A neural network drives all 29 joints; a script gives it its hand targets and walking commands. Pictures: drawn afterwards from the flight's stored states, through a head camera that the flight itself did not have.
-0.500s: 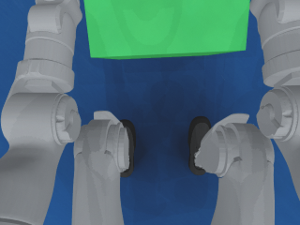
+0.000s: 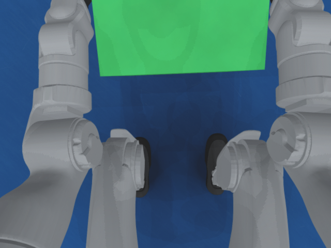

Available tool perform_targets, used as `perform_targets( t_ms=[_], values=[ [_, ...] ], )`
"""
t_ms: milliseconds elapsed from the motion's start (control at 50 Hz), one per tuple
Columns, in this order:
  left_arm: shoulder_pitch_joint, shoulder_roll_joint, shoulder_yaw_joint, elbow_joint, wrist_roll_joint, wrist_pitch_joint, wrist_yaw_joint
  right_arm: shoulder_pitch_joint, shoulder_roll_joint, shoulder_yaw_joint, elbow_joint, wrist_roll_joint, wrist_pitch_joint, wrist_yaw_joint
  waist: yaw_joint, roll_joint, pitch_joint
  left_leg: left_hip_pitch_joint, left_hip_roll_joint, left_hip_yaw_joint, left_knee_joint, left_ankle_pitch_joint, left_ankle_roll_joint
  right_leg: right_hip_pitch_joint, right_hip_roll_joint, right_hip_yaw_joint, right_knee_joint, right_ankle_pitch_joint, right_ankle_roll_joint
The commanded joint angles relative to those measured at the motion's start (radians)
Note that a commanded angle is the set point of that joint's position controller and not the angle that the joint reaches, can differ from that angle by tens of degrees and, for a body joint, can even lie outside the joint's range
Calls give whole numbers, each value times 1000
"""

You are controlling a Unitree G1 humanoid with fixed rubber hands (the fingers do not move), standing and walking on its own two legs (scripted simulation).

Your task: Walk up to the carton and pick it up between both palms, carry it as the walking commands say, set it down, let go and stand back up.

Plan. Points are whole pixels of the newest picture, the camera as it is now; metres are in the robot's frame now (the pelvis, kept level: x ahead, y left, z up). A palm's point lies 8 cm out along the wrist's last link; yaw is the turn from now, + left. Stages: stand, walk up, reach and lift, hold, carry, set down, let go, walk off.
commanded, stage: reach and lift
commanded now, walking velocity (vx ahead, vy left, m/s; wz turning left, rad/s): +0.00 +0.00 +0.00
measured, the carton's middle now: out of the picture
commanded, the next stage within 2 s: none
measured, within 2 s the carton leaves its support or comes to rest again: neither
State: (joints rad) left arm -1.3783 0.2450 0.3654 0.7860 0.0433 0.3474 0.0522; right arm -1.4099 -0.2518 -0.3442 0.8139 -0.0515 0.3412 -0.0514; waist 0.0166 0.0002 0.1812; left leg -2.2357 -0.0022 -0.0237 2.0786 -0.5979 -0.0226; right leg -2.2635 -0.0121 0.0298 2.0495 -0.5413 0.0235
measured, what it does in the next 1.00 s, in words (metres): rises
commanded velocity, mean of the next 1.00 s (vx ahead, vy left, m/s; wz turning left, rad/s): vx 0.00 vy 0.00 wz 0.00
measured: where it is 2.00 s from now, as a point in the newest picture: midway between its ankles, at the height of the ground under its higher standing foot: (177, 175)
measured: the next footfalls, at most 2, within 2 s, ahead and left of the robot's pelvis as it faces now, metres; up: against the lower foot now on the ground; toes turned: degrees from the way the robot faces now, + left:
none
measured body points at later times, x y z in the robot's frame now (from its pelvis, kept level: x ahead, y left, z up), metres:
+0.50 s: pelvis -0.01 +0.00 +0.05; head +0.33 +0.00 +0.35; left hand +0.55 +0.18 -0.05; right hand +0.56 -0.16 -0.05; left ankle +0.10 +0.13 -0.37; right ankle +0.11 -0.13 -0.37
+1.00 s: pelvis +0.00 +0.00 +0.11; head +0.31 +0.00 +0.44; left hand +0.53 +0.18 +0.03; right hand +0.54 -0.16 +0.02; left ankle +0.10 +0.13 -0.37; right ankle +0.11 -0.13 -0.37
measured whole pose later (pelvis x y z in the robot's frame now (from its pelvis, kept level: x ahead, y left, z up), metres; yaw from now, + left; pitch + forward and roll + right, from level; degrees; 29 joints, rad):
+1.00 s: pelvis +0.00 +0.00 +0.11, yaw +0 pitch +48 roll +0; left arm -1.13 0.09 0.50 0.62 0.20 0.43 -0.03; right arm -1.14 -0.07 -0.49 0.60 -0.22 0.44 0.02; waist 0.02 -0.01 -0.11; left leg -2.01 0.00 -0.03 1.66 -0.48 -0.03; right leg -2.03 -0.01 0.02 1.64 -0.44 0.02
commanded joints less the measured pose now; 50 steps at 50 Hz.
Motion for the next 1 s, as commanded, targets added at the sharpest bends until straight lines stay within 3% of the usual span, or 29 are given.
perform_targets(
  t_ms=[0, 100, 440, 980],
  values=[
    [-626, -928, -430, -148, -149, -20, -300, -583, 954, 407, -115, 139, -9, 283, 11, -14, -1338, 618, -113, 124, -187, 438, 6, 729, 129, -129, -130, 388, -21],
    [-601, -954, -447, -174, -149, -6, -302, -556, 985, 422, -146, 138, 5, 285, 8, -12, -1400, 651, -119, 124, -227, 462, 5, 751, 136, -133, -169, 407, -18],
    [-530, -994, -365, -133, -68, 44, -336, -480, 1035, 350, -125, 52, 55, 315, 6, -7, -1356, 633, -134, 123, -389, 348, 11, 747, 148, -130, -337, 298, -19],
    [-365, -1079, -382, -165, -32, 74, -379, -314, 1130, 374, -176, 16, 87, 358, 11, -15, -1389, 788, -144, 108, -590, 407, 16, 896, 155, -116, -543, 350, -9]
  ],
)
